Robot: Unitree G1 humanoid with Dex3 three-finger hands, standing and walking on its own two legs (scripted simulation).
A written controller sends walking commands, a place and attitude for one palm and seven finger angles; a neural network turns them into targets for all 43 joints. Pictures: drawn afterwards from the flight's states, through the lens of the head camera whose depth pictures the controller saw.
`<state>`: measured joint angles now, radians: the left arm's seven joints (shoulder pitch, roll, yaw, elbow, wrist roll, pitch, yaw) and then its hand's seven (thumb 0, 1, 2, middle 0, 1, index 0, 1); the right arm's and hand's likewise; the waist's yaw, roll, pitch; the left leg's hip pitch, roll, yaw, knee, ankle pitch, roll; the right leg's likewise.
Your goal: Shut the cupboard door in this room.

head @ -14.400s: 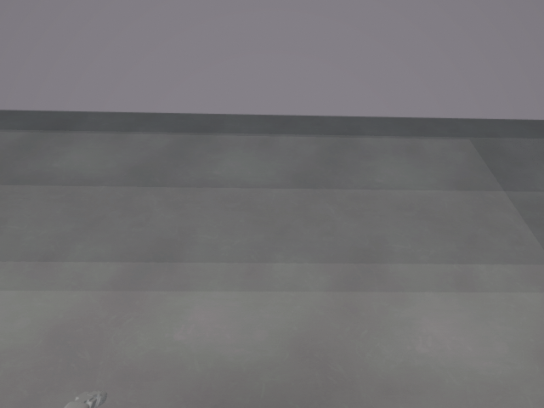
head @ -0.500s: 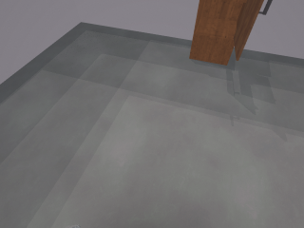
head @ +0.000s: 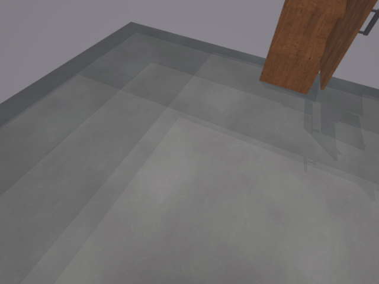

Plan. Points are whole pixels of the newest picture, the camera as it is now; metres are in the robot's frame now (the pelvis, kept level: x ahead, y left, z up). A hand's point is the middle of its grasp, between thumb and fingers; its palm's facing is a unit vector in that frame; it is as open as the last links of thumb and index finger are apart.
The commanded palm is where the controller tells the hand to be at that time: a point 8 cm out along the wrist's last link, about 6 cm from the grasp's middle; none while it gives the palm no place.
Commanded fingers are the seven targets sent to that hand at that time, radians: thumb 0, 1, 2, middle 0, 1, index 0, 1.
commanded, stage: turn or walk to find it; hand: left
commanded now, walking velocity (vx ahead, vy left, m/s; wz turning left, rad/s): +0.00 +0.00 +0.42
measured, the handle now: (368, 22) +1.41 -0.83 -0.01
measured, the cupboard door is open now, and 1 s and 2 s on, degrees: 96 96 96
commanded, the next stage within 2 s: stand and wait in 0.22 s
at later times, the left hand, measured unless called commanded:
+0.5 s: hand out of the picture -0.02 +0.21 -0.19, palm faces +0.14 -0.96 -0.22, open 7.4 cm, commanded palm none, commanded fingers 0.00 0.90 0.90 -0.20 -0.30 -0.20 -0.30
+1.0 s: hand out of the picture -0.05 +0.15 -0.17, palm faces +0.18 -0.97 -0.18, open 7.4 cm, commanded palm none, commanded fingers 0.00 0.90 0.90 -0.20 -0.30 -0.20 -0.30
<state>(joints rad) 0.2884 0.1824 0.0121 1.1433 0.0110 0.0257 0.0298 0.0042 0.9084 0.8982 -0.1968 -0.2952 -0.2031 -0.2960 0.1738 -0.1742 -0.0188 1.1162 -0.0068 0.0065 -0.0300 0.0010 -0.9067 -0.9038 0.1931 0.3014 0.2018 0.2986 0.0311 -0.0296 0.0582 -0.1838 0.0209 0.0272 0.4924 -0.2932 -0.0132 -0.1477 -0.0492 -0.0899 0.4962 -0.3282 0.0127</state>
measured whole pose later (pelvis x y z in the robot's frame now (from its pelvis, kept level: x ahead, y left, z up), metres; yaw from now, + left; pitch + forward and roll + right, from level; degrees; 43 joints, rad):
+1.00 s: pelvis -0.03 -0.01 +0.00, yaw +8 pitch -1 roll +0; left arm 0.27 0.13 0.01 1.11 0.01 0.01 0.03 0.00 0.90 0.90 -0.20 -0.30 -0.20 -0.30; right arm 0.28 -0.16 -0.02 1.14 -0.01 0.02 -0.02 0.00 -0.91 -0.90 0.19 0.30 0.20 0.30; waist -0.01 0.01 0.04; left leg -0.23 0.03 0.00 0.48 -0.23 -0.02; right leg -0.14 -0.02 -0.12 0.47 -0.31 -0.02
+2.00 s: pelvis -0.03 -0.01 +0.00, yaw +13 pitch -2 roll +0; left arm 0.25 0.17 0.01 1.11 0.01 0.00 0.03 0.00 0.90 0.90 -0.20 -0.30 -0.20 -0.30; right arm 0.23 -0.16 0.00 1.13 -0.01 0.01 -0.02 0.00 -0.91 -0.90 0.19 0.30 0.20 0.30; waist 0.00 -0.01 0.06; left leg -0.23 0.01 0.00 0.47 -0.21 -0.01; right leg -0.11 -0.02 -0.11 0.45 -0.31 -0.01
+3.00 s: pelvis -0.04 -0.07 +0.00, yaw +36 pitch +0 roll +3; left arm 0.24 0.18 0.03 0.94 0.02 0.02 0.02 0.00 0.90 0.90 -0.20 -0.30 -0.20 -0.30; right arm 0.23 -0.27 -0.09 0.97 -0.03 0.08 0.01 0.00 -0.91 -0.90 0.19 0.30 0.20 0.30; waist -0.03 0.03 0.06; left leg -0.54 -0.02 -0.05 1.17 -0.35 -0.05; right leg -0.18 -0.06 -0.10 0.50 -0.32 -0.03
